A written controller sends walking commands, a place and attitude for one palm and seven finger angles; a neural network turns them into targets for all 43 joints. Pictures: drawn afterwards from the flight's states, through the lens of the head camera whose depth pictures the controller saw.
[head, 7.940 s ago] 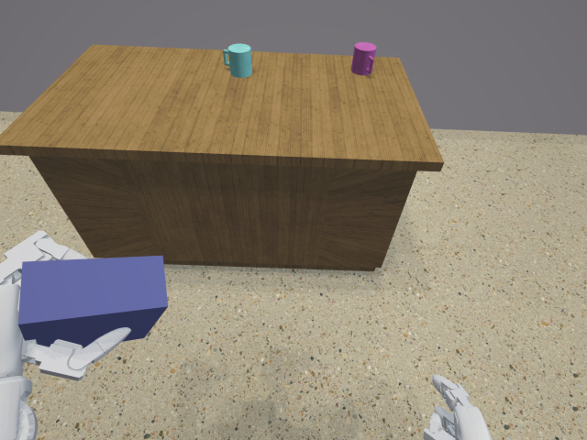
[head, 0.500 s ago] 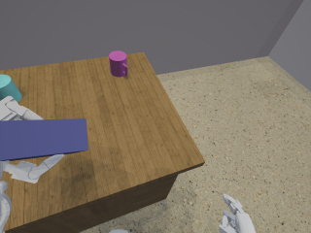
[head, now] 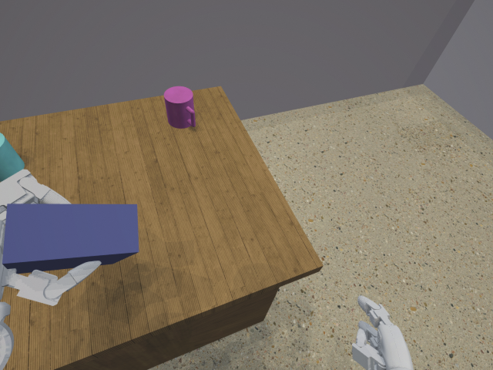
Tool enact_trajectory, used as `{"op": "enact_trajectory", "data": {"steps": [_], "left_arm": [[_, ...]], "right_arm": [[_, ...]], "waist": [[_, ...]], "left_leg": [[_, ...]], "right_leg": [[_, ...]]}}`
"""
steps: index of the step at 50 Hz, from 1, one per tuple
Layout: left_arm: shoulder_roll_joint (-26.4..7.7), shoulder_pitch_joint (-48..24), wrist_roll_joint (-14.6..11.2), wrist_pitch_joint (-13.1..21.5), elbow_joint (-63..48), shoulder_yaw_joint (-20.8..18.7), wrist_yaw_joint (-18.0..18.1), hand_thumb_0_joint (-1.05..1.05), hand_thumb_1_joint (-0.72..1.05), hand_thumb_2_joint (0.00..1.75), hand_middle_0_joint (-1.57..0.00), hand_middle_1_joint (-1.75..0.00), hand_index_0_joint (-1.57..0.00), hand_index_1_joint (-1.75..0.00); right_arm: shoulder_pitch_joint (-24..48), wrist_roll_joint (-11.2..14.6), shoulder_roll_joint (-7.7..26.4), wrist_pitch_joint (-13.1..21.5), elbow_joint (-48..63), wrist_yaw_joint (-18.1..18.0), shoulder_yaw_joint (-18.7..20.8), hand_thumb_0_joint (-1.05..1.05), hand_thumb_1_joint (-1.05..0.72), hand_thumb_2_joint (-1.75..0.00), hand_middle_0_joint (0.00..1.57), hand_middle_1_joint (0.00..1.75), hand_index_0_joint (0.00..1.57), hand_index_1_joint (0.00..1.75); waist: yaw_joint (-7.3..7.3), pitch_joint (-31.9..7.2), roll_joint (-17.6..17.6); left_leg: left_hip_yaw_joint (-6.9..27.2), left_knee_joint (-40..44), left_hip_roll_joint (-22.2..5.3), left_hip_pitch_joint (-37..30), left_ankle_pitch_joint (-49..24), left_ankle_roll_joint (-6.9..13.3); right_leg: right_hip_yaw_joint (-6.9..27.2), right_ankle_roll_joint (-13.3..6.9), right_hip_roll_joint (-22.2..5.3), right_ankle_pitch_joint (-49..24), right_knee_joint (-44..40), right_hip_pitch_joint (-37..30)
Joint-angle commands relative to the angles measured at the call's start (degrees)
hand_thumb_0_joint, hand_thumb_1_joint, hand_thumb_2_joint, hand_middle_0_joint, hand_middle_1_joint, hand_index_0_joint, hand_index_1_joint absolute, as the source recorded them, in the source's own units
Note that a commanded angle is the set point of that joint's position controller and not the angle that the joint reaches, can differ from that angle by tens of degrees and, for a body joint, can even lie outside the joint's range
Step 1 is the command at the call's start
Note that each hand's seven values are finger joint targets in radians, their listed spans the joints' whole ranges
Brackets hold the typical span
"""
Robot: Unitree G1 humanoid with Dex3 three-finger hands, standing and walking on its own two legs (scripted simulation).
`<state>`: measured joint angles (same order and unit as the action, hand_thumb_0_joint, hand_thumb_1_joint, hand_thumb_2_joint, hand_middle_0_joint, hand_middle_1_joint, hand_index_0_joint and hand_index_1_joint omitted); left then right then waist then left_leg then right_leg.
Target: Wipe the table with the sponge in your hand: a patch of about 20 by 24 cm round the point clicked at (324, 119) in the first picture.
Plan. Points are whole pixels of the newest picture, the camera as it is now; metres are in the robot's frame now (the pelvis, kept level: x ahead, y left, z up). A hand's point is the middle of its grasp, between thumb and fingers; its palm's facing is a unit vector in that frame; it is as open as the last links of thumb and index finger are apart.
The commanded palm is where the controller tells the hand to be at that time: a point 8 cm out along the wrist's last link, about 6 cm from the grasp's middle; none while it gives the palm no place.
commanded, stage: shuffle to correct the standing spot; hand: left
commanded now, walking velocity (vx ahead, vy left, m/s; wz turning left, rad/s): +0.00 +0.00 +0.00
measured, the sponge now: (89, 239) +0.23 +0.22 +0.14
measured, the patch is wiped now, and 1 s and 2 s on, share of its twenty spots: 0.00 0.00 0.00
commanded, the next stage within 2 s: none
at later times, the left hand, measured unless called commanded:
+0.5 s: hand (90, 234) +0.23 +0.21 +0.16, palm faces +0.34 -0.86 -0.38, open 9.4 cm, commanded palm +0.17 +0.25 +0.18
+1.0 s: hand (109, 230) +0.24 +0.19 +0.16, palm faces +0.33 -0.86 -0.39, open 9.4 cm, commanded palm +0.17 +0.23 +0.18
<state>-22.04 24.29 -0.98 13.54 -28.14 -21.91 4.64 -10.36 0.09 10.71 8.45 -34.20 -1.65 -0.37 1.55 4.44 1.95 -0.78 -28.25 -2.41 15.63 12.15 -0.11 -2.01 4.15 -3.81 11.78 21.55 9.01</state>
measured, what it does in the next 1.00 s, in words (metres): shifts its weight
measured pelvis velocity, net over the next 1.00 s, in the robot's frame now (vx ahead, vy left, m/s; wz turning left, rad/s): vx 0.02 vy -0.05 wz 0.01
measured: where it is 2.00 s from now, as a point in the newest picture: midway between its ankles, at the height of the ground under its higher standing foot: outside the picture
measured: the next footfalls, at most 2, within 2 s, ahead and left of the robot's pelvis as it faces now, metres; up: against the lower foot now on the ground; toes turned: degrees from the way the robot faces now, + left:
none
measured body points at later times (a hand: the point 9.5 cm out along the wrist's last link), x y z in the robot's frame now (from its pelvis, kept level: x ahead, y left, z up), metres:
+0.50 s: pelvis +0.01 -0.03 +0.00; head +0.03 -0.01 +0.45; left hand +0.20 +0.26 +0.18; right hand +0.18 -0.25 -0.08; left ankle +0.03 +0.12 -0.74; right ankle -0.01 -0.17 -0.74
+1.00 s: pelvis +0.02 -0.05 -0.01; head +0.05 -0.02 +0.44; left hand +0.21 +0.24 +0.18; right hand +0.18 -0.28 -0.09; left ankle +0.03 +0.12 -0.74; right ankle -0.01 -0.17 -0.74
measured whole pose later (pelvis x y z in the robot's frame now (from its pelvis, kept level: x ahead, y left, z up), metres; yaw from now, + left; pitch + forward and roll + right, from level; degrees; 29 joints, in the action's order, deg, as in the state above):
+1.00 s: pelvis +0.02 -0.05 -0.01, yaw +1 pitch -1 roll -3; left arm -23.5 25.3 -4.5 7.6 -32.2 -22.4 3.6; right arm -12.1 1.3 10.4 3.2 -32.4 -1.7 0.9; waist -0.1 3.8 0.9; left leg 2.6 -35.3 -7.3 17.8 17.1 -4.5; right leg -4.5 -0.2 1.1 18.3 30.1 11.3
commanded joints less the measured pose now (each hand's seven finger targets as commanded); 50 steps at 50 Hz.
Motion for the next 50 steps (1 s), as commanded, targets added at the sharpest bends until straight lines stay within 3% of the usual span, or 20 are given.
{"op": "enact_trajectory", "data": {"steps": [1, 5, 8, 9, 13, 14, 19, 22, 29, 37, 39, 42, 43, 50], "left_arm": [[-8.1, -4.1, -1.1, 2.8, -11.9, -4.9, 1.3, 0.00, 0.10, 1.30, -1.20, -1.60, -1.20, -1.60], [-8.9, -3.8, -1.4, 2.5, -12.4, -5.4, 1.4, 0.00, 0.10, 1.30, -1.20, -1.60, -1.20, -1.60], [-10.1, -3.6, -1.6, 2.2, -13.0, -6.7, 1.5, 0.00, 0.10, 1.30, -1.20, -1.60, -1.20, -1.60], [-7.9, -3.9, -1.9, 2.2, -12.2, -4.6, 1.1, 0.00, 0.10, 1.30, -1.20, -1.60, -1.20, -1.60], [-9.5, -4.2, -2.0, 1.7, -12.5, -6.2, 1.1, 0.00, 0.10, 1.30, -1.20, -1.60, -1.20, -1.60], [-7.6, -4.5, -2.2, 1.5, -11.7, -4.4, 0.8, 0.00, 0.10, 1.30, -1.20, -1.60, -1.20, -1.60], [-8.1, -4.9, -2.5, 0.8, -12.5, -4.6, 0.9, 0.00, 0.10, 1.30, -1.20, -1.60, -1.20, -1.60], [-9.2, -4.8, -2.7, 0.2, -13.6, -5.6, 0.8, 0.00, 0.10, 1.30, -1.20, -1.60, -1.20, -1.60], [-9.4, -3.9, -3.6, -0.9, -14.5, -5.9, 0.6, 0.00, 0.10, 1.30, -1.20, -1.60, -1.20, -1.60], [-10.3, -2.8, -4.1, -1.8, -15.1, -6.9, 0.3, 0.00, 0.10, 1.30, -1.20, -1.60, -1.20, -1.60], [-9.8, -2.5, -4.3, -1.9, -15.4, -6.3, 0.4, 0.00, 0.10, 1.30, -1.20, -1.60, -1.20, -1.60], [-10.8, -2.6, -4.2, -2.0, -15.6, -7.1, 0.4, 0.00, 0.10, 1.30, -1.20, -1.60, -1.20, -1.60], [-11.0, -2.3, -4.2, -2.1, -16.3, -7.2, 0.6, 0.00, 0.10, 1.30, -1.20, -1.60, -1.20, -1.60], [-11.0, -2.3, -4.3, -1.8, -17.7, -7.3, 0.3, 0.00, 0.10, 1.30, -1.20, -1.60, -1.20, -1.60]], "right_arm": [[3.6, 0.3, 8.0, 2.6, 9.0, -0.7, 3.3, 0.00, -0.90, -0.90, 0.20, 0.30, 0.20, 0.30], [3.5, 0.4, 7.6, 2.5, 9.2, -0.9, 3.3, 0.00, -0.90, -0.90, 0.20, 0.30, 0.20, 0.30], [4.4, 0.6, 7.4, 2.3, 9.1, -0.8, 3.4, 0.00, -0.90, -0.90, 0.20, 0.30, 0.20, 0.30], [3.7, 0.5, 7.2, 2.1, 9.3, -0.7, 3.2, 0.00, -0.90, -0.90, 0.20, 0.30, 0.20, 0.30], [4.0, 0.9, 7.1, 1.8, 9.4, -0.4, 3.5, 0.00, -0.90, -0.90, 0.20, 0.30, 0.20, 0.30], [3.3, 0.8, 6.9, 1.6, 9.6, -0.3, 3.4, 0.00, -0.90, -0.90, 0.20, 0.30, 0.20, 0.30], [3.2, 1.0, 6.8, 1.1, 10.1, 0.1, 3.6, 0.00, -0.90, -0.90, 0.20, 0.30, 0.20, 0.30], [2.9, 1.0, 6.9, 0.6, 10.5, 0.2, 3.8, 0.00, -0.90, -0.90, 0.20, 0.30, 0.20, 0.30], [2.7, 1.2, 6.8, -0.3, 10.6, -0.2, 3.9, 0.00, -0.90, -0.90, 0.20, 0.30, 0.20, 0.30], [1.9, 1.3, 7.1, -1.7, 10.8, -0.3, 4.4, 0.00, -0.90, -0.90, 0.20, 0.30, 0.20, 0.30], [2.3, 1.4, 7.1, -1.7, 10.7, -0.4, 4.1, 0.00, -0.90, -0.90, 0.20, 0.30, 0.20, 0.30], [2.4, 1.3, 7.1, -2.1, 10.9, -0.4, 4.2, 0.00, -0.90, -0.90, 0.20, 0.30, 0.20, 0.30], [2.9, 1.6, 7.0, -2.0, 10.7, -0.4, 4.1, 0.00, -0.90, -0.90, 0.20, 0.30, 0.20, 0.30], [2.0, 1.3, 7.3, -2.0, 11.0, -0.2, 4.3, 0.00, -0.90, -0.90, 0.20, 0.30, 0.20, 0.30]], "waist": [[-0.68, -10.3, -5.3], [-0.66, -10.7, -3.8], [-0.82, -10.7, -5.3], [-0.91, -9.8, -5.9], [-0.99, -10.1, -7.8], [-1.02, -9.2, -7.3], [-1.15, -9.1, -7.9], [-0.98, -10.1, -5.6], [-1.52, -10.0, -5.6], [-1.73, -10.9, -2.4], [-1.97, -10.3, -4.6], [-1.68, -9.0, -4.7], [-1.98, -9.1, -6.2], [-1.72, -10.3, -8.1]], "left_leg": [[1.4, 5.8, -1.2, -3.6, -6.5, 0.8], [1.8, 6.1, -1.3, -3.7, -5.8, 0.9], [1.6, 6.6, -2.0, -4.8, -5.3, 0.9], [1.8, 7.0, -2.2, -3.9, -4.3, 0.9], [1.9, 6.8, -3.3, -4.8, -4.3, 0.9], [1.8, 6.6, -3.5, -3.7, -3.2, 0.9], [1.6, 5.6, -3.9, -2.8, 1.1, 0.9], [0.9, 2.6, -3.7, -3.2, -1.1, 0.6], [0.9, -0.1, -4.2, -4.2, -6.0, 0.8], [-0.1, -5.8, -3.8, -4.3, -11.4, 0.5], [0.6, -4.2, -4.3, -4.9, -11.6, 0.8], [1.1, -4.5, -4.8, -3.2, -9.9, 0.9], [1.4, -3.4, -4.7, -4.2, -9.5, 1.1], [3.0, -2.6, -6.1, -3.7, -11.7, 1.3]], "right_leg": [[0.5, -3.7, 0.9, -11.1, -1.2, -2.9], [0.0, -3.6, 1.2, -9.9, -1.4, -3.2], [-0.1, -3.5, 1.8, -8.3, -1.1, -2.1], [-0.5, -3.5, 1.9, -7.2, -1.3, -1.7], [-0.5, -3.5, 2.5, -6.0, -0.5, -0.5], [-1.0, -3.4, 2.6, -5.3, -0.6, -0.3], [-0.8, -3.8, 2.6, -2.7, -0.3, 0.7], [-0.1, -4.3, 2.0, -4.2, 0.0, 0.9], [-0.3, -4.9, 1.7, -5.9, 1.6, 2.5], [0.8, -6.6, -0.3, -11.9, 2.8, 2.1], [-0.1, -6.2, 0.4, -10.2, 3.5, 3.3], [-0.1, -6.0, 0.6, -8.4, 3.1, 3.2], [0.2, -6.1, 0.8, -8.0, 3.3, 3.9], [-1.5, -5.4, 1.9, -8.2, 4.1, 1.6]]}}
